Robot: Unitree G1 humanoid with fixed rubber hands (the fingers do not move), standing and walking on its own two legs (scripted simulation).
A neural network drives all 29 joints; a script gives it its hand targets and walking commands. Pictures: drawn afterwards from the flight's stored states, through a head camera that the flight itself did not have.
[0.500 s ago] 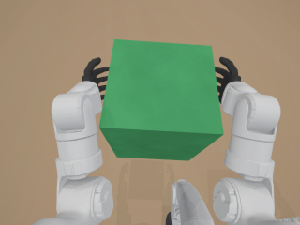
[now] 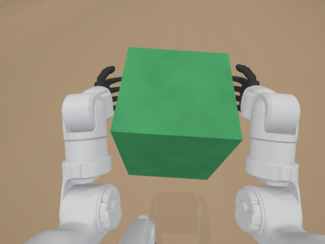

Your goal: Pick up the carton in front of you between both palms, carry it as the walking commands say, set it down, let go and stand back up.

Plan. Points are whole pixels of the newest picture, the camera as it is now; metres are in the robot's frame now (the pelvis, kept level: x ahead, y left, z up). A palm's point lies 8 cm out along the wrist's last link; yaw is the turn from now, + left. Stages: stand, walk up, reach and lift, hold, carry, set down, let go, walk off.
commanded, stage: carry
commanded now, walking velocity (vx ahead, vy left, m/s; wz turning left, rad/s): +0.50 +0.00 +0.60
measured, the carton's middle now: (172, 121) +0.39 +0.01 +0.10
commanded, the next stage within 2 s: none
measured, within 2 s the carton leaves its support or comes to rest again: neither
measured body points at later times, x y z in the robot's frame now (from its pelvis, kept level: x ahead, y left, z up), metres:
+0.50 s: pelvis +0.35 +0.00 +0.01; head +0.38 +0.02 +0.46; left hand +0.70 +0.19 +0.09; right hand +0.72 -0.11 +0.10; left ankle +0.26 +0.06 -0.74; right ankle +0.47 -0.16 -0.68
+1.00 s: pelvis +0.71 -0.01 +0.01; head +0.68 -0.01 +0.46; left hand +1.01 +0.08 +0.11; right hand +0.95 -0.22 +0.11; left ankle +0.88 +0.13 -0.70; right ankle +0.60 -0.10 -0.74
